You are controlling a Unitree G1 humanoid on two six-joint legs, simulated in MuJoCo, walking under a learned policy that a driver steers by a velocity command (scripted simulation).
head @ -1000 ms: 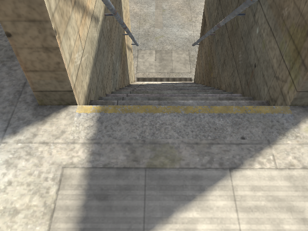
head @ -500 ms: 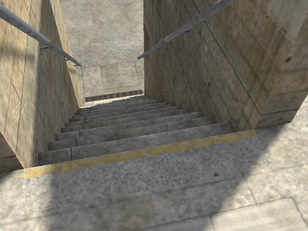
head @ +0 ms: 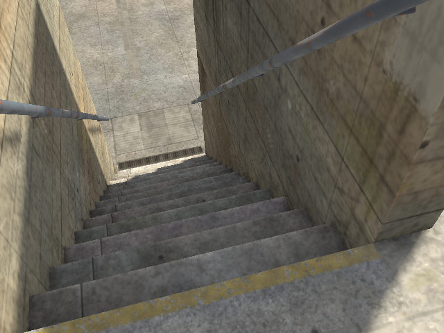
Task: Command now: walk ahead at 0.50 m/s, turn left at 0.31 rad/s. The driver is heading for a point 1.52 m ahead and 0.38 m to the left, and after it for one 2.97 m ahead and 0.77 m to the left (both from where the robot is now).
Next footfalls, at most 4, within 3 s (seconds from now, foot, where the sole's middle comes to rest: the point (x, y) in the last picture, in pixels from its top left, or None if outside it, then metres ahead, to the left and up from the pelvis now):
0.22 left None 0.27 0.09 -0.78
0.74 right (227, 318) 0.54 0.04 -0.78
1.10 left None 0.42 0.20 -0.78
1.46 right None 0.42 -0.03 -0.78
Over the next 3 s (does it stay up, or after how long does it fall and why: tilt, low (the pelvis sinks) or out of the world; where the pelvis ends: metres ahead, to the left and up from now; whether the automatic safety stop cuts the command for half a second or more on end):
stays up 0.59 0.16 -0.11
